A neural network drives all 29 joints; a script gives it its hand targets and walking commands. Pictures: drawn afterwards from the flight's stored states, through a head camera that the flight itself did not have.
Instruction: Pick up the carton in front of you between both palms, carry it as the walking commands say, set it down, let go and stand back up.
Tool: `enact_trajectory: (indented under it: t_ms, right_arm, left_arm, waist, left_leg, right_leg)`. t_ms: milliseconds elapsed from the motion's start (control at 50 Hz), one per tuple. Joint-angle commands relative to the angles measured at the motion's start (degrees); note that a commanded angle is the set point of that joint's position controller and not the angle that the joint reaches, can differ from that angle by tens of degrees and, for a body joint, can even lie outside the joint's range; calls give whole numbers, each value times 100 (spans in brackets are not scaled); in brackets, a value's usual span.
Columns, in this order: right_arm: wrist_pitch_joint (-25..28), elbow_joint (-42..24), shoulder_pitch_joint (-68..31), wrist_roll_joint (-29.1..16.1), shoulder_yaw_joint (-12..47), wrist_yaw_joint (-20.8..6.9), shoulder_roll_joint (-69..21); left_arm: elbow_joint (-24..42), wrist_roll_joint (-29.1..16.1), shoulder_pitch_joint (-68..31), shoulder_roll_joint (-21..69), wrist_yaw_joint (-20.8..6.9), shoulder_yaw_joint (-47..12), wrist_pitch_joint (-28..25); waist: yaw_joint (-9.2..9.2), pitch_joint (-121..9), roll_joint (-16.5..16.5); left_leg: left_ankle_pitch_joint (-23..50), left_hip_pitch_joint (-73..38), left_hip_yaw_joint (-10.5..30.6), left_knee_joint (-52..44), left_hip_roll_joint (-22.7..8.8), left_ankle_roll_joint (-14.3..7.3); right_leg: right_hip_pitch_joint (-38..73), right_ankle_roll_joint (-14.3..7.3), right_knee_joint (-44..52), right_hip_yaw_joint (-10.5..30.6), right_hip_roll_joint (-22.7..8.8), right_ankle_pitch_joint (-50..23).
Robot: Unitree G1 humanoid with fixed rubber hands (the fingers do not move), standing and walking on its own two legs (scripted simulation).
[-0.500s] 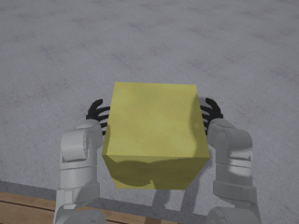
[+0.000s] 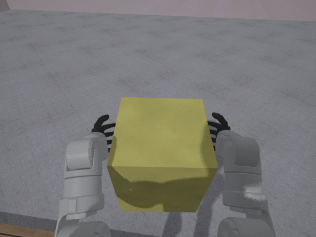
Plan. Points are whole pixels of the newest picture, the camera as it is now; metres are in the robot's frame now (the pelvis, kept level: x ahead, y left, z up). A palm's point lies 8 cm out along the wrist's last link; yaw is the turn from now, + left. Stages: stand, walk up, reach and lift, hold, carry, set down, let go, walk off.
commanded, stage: carry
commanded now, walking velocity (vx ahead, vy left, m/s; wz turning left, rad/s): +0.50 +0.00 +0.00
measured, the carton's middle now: (160, 157) +0.33 +0.00 +0.06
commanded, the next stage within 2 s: none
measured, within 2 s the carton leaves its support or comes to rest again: neither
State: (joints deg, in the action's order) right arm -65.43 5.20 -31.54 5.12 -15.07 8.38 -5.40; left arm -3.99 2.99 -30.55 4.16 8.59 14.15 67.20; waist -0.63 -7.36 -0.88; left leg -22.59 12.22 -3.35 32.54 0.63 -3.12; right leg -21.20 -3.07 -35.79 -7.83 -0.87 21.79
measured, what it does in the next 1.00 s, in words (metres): goes down: left foot, then right foot 0.08 m lower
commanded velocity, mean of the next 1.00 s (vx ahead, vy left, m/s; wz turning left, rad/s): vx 0.50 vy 0.00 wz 0.00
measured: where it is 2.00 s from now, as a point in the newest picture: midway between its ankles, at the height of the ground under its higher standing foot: (160, 156)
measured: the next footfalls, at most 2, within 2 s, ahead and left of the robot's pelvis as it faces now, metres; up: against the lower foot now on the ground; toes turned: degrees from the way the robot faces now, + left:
left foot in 0.44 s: +0.27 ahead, +0.10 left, +0.00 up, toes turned +6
right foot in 0.94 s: +0.59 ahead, -0.08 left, -0.08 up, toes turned -5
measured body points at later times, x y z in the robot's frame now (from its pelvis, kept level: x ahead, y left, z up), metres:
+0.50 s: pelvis +0.17 +0.02 -0.01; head +0.19 +0.03 +0.44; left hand +0.53 +0.18 +0.09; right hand +0.53 -0.13 +0.10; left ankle +0.23 +0.10 -0.73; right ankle +0.04 -0.09 -0.69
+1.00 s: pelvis +0.46 +0.00 -0.08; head +0.46 -0.02 +0.37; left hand +0.81 +0.13 +0.05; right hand +0.82 -0.17 +0.04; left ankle +0.26 +0.10 -0.69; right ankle +0.55 -0.07 -0.81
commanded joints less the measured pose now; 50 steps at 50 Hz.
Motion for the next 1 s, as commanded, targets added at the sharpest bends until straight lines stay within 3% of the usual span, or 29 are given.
enact_trajectory:
  t_ms: [0,20,40,60,80,100,120,140,180,220,340,380,400,420,440,460,480,520,580,640,700,780,820,880,900,920,940,960,980]
  right_arm:
    - [-15,-204,-3733,-1656,3453,-533,-4933]
    - [-2,-208,-3708,-1692,3469,-528,-4966]
    - [10,-271,-3773,-1735,3503,-529,-5001]
    - [12,-346,-3858,-1786,3559,-538,-5071]
    - [4,-358,-3864,-1811,3559,-550,-5099]
    - [25,-368,-3880,-1802,3526,-549,-5096]
    - [49,-378,-3823,-1811,3517,-551,-5095]
    - [78,-420,-3815,-1825,3521,-556,-5172]
    - [115,-616,-3939,-1879,3610,-552,-5286]
    - [130,-747,-3839,-1834,3666,-514,-5242]
    - [48,-800,-3135,-1533,3611,-496,-4809]
    - [22,-823,-3101,-1498,3595,-527,-4727]
    - [13,-767,-3009,-1475,3582,-544,-4721]
    - [13,-602,-2796,-1446,3516,-558,-4693]
    - [34,-608,-2761,-1426,3478,-561,-4581]
    - [75,-560,-2918,-1459,3526,-569,-4667]
    - [98,-689,-3043,-1591,3622,-608,-4802]
    - [191,-1138,-3594,-1940,3967,-712,-5216]
    - [319,-1543,-3996,-2327,4352,-784,-5476]
    - [337,-1653,-3702,-2400,4421,-763,-5253]
    - [263,-1549,-3360,-2335,4369,-710,-4946]
    - [165,-1226,-3064,-2248,4206,-688,-4779]
    - [156,-1072,-3118,-2234,4170,-693,-4763]
    - [131,-771,-3137,-2181,4012,-676,-4753]
    - [118,-659,-3161,-2143,3963,-665,-4774]
    - [104,-538,-3120,-2079,3891,-651,-4776]
    - [106,-483,-3192,-2036,3811,-633,-4711]
    - [50,-328,-3239,-2018,3763,-615,-4860]
    - [33,-231,-3092,-1988,3728,-578,-4873]
  left_arm:
    - [173,-1381,-3918,4952,-549,-3307,-191]
    - [168,-1370,-3921,4938,-547,-3271,-192]
    - [114,-1348,-3834,4940,-542,-3220,-200]
    - [45,-1303,-3703,4851,-525,-3161,-220]
    - [19,-1251,-3572,4792,-509,-3129,-236]
    - [56,-1248,-3490,4828,-504,-3150,-237]
    - [252,-1331,-3621,4904,-512,-3269,-263]
    - [539,-1486,-3932,5046,-526,-3445,-306]
    - [1076,-1799,-4499,5267,-554,-3761,-392]
    - [1326,-1965,-4524,5274,-570,-3926,-423]
    - [1176,-1972,-3866,5048,-625,-4043,-345]
    - [1088,-1933,-3791,5059,-650,-4040,-321]
    - [1006,-1903,-3736,5077,-656,-4025,-309]
    - [911,-1833,-3657,5090,-662,-4006,-291]
    - [875,-1789,-3553,5099,-674,-3990,-265]
    - [895,-1732,-3615,5110,-678,-3954,-264]
    - [932,-1736,-3851,5166,-667,-3947,-284]
    - [1042,-1687,-3874,5308,-652,-3886,-349]
    - [1189,-1548,-3717,5317,-604,-3888,-452]
    - [1392,-1385,-3417,5050,-510,-3906,-490]
    - [1512,-1302,-3234,4679,-452,-3878,-410]
    - [1292,-1118,-2942,4348,-455,-3648,-262]
    - [1229,-1059,-2991,4275,-473,-3559,-208]
    - [1070,-974,-2953,4091,-450,-3352,-151]
    - [926,-949,-2820,4024,-440,-3258,-151]
    - [744,-903,-2667,3957,-433,-3150,-165]
    - [637,-851,-2615,3937,-450,-3058,-181]
    - [475,-857,-2670,3866,-435,-2987,-204]
    - [387,-979,-2764,3930,-420,-3059,-212]
  waist:
    - [-97,-787,-568]
    - [-39,-964,-443]
    - [120,-1134,-164]
    - [288,-1261,847]
    - [414,-1293,1650]
    - [423,-1284,1265]
    - [402,-1341,722]
    - [392,-1421,408]
    - [374,-1429,503]
    - [380,-1405,655]
    - [488,-1350,957]
    - [332,-1408,966]
    - [98,-1628,821]
    - [-189,-1959,437]
    - [-327,-2371,-624]
    - [-386,-2245,-1722]
    - [-340,-2051,-1339]
    - [-265,-1749,-217]
    - [-167,-1787,-350]
    - [-250,-1942,-486]
    - [-520,-1777,-456]
    - [-674,-1260,-158]
    - [-669,-1032,-339]
    - [-394,-766,-597]
    - [-144,-849,-423]
    - [126,-1164,-3]
    - [324,-1453,416]
    - [216,-1853,1527]
    - [436,-2419,1843]
  left_leg:
    - [68,-349,1590,-964,-1434,-834]
    - [284,-58,1249,-664,-1257,-673]
    - [294,564,840,-170,-976,-429]
    - [319,1564,103,1180,-363,-67]
    - [-719,2932,-262,2304,91,101]
    - [-1203,3417,85,3015,-21,46]
    - [-1069,3551,248,3298,-191,-8]
    - [-792,3569,309,3329,-310,-34]
    - [-229,3279,286,2761,-435,57]
    - [196,2802,123,2003,-373,190]
    - [1074,1926,-447,370,7,98]
    - [1218,1149,-657,-267,149,-24]
    - [1646,185,-754,-507,188,-123]
    - [1686,-956,-544,-463,-7,-268]
    - [1009,-2082,1606,-715,-1301,-715]
    - [1299,-2848,3430,-1165,-2072,-1277]
    - [1381,-2816,3282,-1011,-2061,-1305]
    - [1970,-2160,2501,-933,-1836,-1125]
    - [2247,-1505,1645,-1090,-1550,-971]
    - [2966,-1810,1358,-932,-1512,-1062]
    - [3528,-2613,1343,-529,-1403,-1007]
    - [2352,-1584,791,-333,-924,-796]
    - [2007,-1119,636,-196,-895,-720]
    - [2139,-1034,645,355,-953,-523]
    - [2690,-946,469,988,-833,-398]
    - [2947,-506,115,2146,-573,-212]
    - [1771,558,-22,3469,-400,-71]
    - [-1231,2256,-37,4611,8,77]
    - [-1268,3364,293,5523,182,186]
  right_leg:
    - [-236,-64,266,-19,77,67]
    - [386,-90,432,10,52,-28]
    - [1250,-228,658,425,-160,-21]
    - [2182,-599,1281,1867,-983,-150]
    - [3094,-1147,1626,3419,-1920,-578]
    - [3220,-1392,1603,3820,-2114,-1044]
    - [3178,-1429,1464,3619,-2110,-1456]
    - [3113,-1307,1443,3268,-2006,-1525]
    - [2769,-1016,1586,2489,-1708,-1434]
    - [2450,-903,1699,1921,-1488,-1617]
    - [2392,-634,1307,1091,-1160,-2880]
    - [2124,-457,807,790,-1070,-3115]
    - [1707,-313,181,498,-1004,-3476]
    - [1010,-103,-772,150,-753,-3358]
    - [-358,170,-2212,42,-307,-1856]
    - [-1984,204,-3270,394,434,857]
    - [-2424,44,-3712,848,117,975]
    - [-2431,3,-3423,961,-212,479]
    - [-1795,128,-2410,794,-201,72]
    - [-1992,215,-2063,715,-234,-653]
    - [-3007,196,-1554,811,-279,-1477]
    - [-1931,152,393,487,-12,-3252]
    - [-1259,38,872,381,-20,-3751]
    - [-628,-169,1155,341,-165,-3639]
    - [-7,-217,1307,150,-97,-3471]
    - [1180,-212,1314,-85,55,-3140]
    - [2334,-149,886,343,-309,-3055]
    - [3852,-529,-303,1663,-1343,-4953]
    - [4497,-1329,183,3431,-2061,-3452]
